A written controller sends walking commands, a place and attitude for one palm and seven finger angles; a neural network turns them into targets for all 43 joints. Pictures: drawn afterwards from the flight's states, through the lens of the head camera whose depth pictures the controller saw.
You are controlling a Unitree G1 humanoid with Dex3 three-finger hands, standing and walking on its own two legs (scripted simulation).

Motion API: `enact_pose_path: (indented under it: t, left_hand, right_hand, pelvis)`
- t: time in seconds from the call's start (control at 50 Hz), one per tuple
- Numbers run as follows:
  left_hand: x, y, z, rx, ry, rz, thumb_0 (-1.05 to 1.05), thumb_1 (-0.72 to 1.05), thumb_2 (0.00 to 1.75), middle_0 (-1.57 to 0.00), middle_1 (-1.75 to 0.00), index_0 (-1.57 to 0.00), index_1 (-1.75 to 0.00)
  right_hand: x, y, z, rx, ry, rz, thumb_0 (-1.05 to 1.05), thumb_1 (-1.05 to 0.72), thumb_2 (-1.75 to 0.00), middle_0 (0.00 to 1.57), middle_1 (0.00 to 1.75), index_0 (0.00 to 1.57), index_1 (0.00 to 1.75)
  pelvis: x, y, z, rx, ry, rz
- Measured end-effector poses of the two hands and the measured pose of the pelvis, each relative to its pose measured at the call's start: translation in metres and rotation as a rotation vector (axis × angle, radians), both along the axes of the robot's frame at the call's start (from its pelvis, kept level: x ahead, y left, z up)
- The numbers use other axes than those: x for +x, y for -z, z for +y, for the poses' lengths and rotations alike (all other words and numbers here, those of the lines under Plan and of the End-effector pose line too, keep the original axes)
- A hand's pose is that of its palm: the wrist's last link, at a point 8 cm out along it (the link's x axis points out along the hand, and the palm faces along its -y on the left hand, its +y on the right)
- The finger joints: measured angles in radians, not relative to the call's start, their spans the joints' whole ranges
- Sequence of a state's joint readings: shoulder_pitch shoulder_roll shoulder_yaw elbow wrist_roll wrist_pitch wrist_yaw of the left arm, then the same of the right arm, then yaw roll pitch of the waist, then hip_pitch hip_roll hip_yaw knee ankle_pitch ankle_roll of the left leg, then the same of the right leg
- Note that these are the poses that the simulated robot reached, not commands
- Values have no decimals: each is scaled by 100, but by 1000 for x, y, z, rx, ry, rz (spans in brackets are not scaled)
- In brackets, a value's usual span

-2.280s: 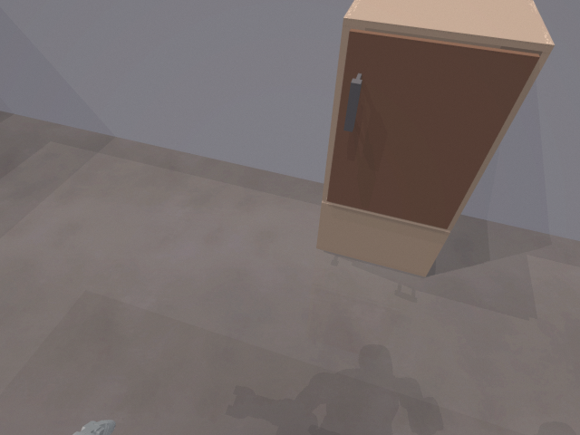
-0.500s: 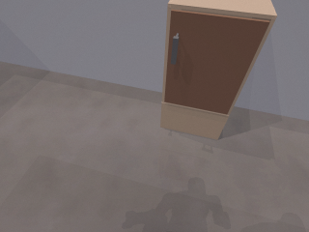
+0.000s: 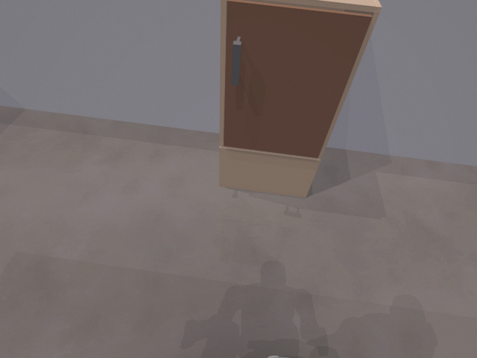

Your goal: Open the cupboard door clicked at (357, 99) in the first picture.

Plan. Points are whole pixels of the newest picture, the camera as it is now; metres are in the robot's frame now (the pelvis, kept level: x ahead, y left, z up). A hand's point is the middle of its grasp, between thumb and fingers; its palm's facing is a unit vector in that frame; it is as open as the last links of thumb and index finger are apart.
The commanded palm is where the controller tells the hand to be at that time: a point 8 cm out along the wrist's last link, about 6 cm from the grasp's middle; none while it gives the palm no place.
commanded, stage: take the last steps up to it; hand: left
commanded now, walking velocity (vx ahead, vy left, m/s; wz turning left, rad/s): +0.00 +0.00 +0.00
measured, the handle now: (236, 61) +0.99 +0.05 -0.01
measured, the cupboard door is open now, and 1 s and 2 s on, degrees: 0 0 0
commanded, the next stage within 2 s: come to a stop and stand still in 1.30 s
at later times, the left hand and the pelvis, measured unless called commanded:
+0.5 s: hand out of the picture +0.03 +0.13 -0.16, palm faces -0.05 -0.99 -0.16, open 7.3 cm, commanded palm none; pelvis +0.05 -0.03 +0.01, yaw -5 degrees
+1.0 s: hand (172, 268) +0.32 +0.16 -0.15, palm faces -0.08 -0.98 -0.18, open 7.3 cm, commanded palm none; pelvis +0.23 -0.02 +0.01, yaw -6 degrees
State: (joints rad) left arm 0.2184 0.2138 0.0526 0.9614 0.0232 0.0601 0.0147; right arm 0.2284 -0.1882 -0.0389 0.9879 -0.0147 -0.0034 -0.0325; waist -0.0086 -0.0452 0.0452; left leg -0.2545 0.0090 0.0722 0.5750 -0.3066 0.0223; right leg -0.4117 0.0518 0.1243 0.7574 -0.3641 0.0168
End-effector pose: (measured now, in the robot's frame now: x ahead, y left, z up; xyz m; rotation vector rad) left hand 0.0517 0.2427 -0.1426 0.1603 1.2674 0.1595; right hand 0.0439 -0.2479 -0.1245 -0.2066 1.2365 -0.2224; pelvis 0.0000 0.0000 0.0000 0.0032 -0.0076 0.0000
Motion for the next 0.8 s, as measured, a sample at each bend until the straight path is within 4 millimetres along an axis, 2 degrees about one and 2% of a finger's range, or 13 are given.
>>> enact_pose_path:
  t: [0.08, 0.16, 0.24, 0.32, 0.38, 0.44, 0.5, 0.58, 0.64, 0.68, 0.72, 0.76, 0.8]
  left_hand:
    - [5, -8, 9, 9, 20, -8, 1, 91, 90, -20, -30, -20, -30]
    - [9, -16, 6, 10, 65, 0, 1, 91, 90, -20, -30, -20, -30]
    - [19, -20, -9, 10, 115, 6, 1, 91, 90, -20, -30, -20, -30]
    - [28, -15, -30, 14, 121, -28, 1, 91, 90, -20, -30, -20, -30]
    - [18, -15, -43, 2, 82, -22, 0, 91, 90, -20, -30, -20, -30]
    - [-1, -12, -53, -20, 66, 56, 0, 91, 90, -20, -30, -20, -30]
    - [-19, -8, -61, -48, 51, 152, 0, 91, 90, -20, -30, -20, -30]
    - [-32, -1, -64, -85, 20, 263, 1, 91, 90, -20, -30, -20, -30]
    - [-30, 6, -58, -105, -8, 329, 1, 91, 90, -20, -30, -20, -30]
    - [-22, 15, -50, -113, -15, 365, 1, 91, 90, -20, -30, -21, -30]
    - [-4, 19, -41, -110, -3, 379, 1, 91, 90, -20, -30, -20, -30]
    - [27, 18, -31, -95, 23, 351, 1, 91, 90, -20, -30, -20, -30]
    - [66, 14, -24, -79, 48, 287, 1, 91, 90, -20, -30, -20, -30]
  right_hand:
    - [-15, -5, 8, 11, 18, 6, 0, -91, -90, 20, 30, 20, 30]
    - [-30, -3, 10, 37, 55, 9, 0, -90, -90, 20, 30, 20, 30]
    - [-52, 5, 4, 65, 109, 42, 0, -90, -90, 20, 30, 21, 30]
    - [-77, 20, -10, 88, 139, 132, 0, -90, -90, 20, 30, 21, 30]
    - [-77, 17, -18, 94, 132, 195, 0, -91, -90, 20, 30, 20, 30]
    - [-55, 10, -24, 87, 132, 176, 1, -91, -90, 20, 30, 20, 30]
    - [-22, 5, -27, 76, 128, 128, 1, -91, -90, 20, 29, 20, 30]
    - [34, 2, -21, 67, 99, 69, 1, -91, -90, 19, 29, 20, 30]
    - [82, 3, -9, 58, 65, 23, 0, -91, -90, 19, 29, 20, 30]
    - [112, 9, -1, 42, 49, -24, 0, -91, -90, 19, 29, 20, 30]
    - [130, 11, 7, 38, 54, -58, 0, -91, -90, 20, 29, 20, 30]
    - [139, 8, 14, 44, 84, -67, 0, -91, -90, 20, 29, 20, 30]
    - [141, 2, 14, 29, 118, -63, -1, -94, -90, 20, 30, 20, 30]
  pelvis:
    - [-3, -7, 2, -11, 33, -4]
    - [-2, -10, 0, -19, 69, -3]
    - [3, -10, -9, -17, 92, 3]
    - [10, -1, -24, -20, 91, 0]
    - [22, -5, -30, -20, 89, -3]
    - [36, -9, -33, -15, 92, -3]
    - [52, -10, -33, -16, 90, -1]
    - [79, -6, -27, -26, 88, 2]
    - [105, 1, -18, -33, 86, 2]
    - [123, 11, -10, -36, 93, -1]
    - [136, 14, -4, -26, 109, -9]
    - [149, 9, -2, -19, 122, -13]
    - [161, 2, 0, -14, 122, -14]
